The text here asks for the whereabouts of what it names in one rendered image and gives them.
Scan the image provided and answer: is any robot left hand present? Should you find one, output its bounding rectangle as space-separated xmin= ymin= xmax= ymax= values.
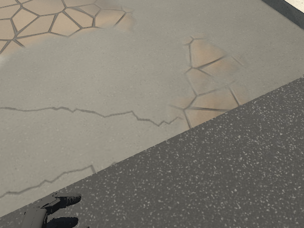
xmin=19 ymin=192 xmax=89 ymax=228

